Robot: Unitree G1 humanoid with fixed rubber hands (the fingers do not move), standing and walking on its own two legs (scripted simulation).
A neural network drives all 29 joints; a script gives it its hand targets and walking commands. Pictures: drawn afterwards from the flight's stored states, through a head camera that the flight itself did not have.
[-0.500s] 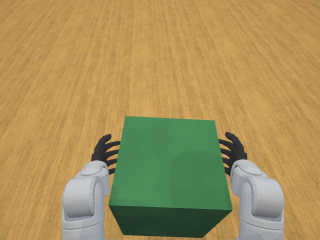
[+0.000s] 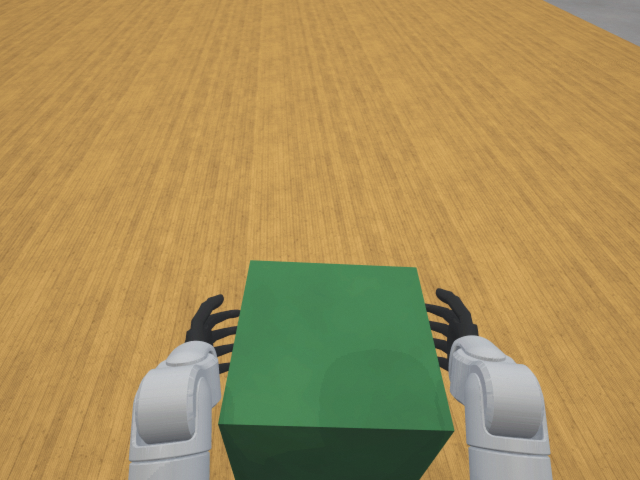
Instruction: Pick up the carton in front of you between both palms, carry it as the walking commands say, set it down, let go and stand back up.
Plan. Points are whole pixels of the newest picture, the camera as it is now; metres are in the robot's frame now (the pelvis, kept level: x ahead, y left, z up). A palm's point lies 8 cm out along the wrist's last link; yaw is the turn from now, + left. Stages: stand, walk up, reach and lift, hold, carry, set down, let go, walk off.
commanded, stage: carry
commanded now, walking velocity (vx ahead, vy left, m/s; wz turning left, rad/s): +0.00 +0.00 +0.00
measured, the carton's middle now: (327, 386) +0.27 +0.01 -0.01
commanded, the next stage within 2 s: hold in 1.66 s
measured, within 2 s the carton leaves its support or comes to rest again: neither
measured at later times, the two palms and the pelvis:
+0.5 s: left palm (208, 375) +0.26 +0.15 +0.03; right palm (452, 371) +0.27 -0.15 +0.03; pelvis -0.02 +0.00 +0.00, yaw +0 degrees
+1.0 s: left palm (205, 393) +0.24 +0.15 +0.04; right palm (463, 388) +0.24 -0.15 +0.04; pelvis -0.05 +0.00 +0.00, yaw +0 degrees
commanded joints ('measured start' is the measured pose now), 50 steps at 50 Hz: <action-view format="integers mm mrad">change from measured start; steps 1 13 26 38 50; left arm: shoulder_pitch -474 -392 -559 -518 -543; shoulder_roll -921 -807 -834 -878 -884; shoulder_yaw -731 -633 -443 -488 -506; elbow -59 44 342 314 288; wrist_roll -389 -266 -126 -156 -170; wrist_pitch -61 -246 -519 -463 -464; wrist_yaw -273 -262 -275 -286 -286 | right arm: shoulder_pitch -407 -327 -482 -441 -464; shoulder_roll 941 825 857 899 903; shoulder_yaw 714 622 421 473 490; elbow -18 94 393 367 341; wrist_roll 364 246 93 129 141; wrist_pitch -42 -223 -493 -437 -437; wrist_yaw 243 234 243 256 256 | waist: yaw -2 -4 -2 -6 -6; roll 22 10 8 6 6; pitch -263 -247 -192 -206 -202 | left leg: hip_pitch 133 120 71 62 49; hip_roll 118 114 114 112 111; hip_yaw -74 -71 -87 -91 -96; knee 21 11 -61 -66 -77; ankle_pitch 798 683 371 351 293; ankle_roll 13 16 22 23 25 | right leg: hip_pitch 127 133 92 81 62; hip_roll -87 -100 -105 -107 -105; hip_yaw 66 72 95 99 106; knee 16 8 -69 -77 -91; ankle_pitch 633 614 356 332 283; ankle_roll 8 2 -22 -24 -28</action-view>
